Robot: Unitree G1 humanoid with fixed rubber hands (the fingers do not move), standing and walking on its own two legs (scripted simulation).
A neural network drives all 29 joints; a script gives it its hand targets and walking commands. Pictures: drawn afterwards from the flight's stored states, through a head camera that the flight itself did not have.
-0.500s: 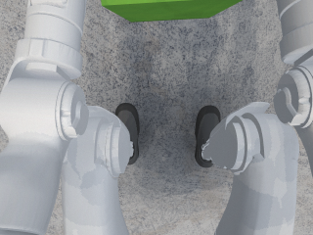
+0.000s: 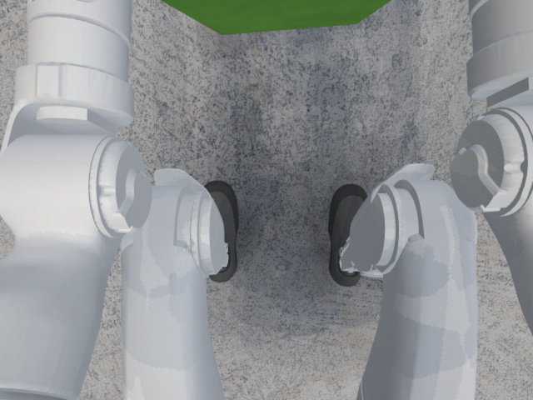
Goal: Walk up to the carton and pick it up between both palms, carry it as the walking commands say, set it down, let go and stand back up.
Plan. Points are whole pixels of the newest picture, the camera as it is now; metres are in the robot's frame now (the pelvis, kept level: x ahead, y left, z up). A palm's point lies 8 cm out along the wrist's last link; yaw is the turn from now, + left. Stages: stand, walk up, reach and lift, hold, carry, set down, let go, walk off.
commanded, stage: reach and lift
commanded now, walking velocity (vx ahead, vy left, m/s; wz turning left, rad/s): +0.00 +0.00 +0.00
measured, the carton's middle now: out of the picture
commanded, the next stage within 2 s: none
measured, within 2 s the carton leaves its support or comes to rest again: neither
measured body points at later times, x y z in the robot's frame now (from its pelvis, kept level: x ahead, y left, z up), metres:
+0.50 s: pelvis -0.01 +0.00 +0.05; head +0.35 -0.01 +0.30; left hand +0.59 +0.14 -0.06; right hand +0.59 -0.15 -0.06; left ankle +0.13 +0.13 -0.35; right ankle +0.11 -0.13 -0.35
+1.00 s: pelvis -0.03 +0.00 +0.09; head +0.32 -0.01 +0.36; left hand +0.56 +0.14 +0.01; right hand +0.57 -0.16 +0.01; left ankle +0.13 +0.13 -0.35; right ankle +0.11 -0.13 -0.35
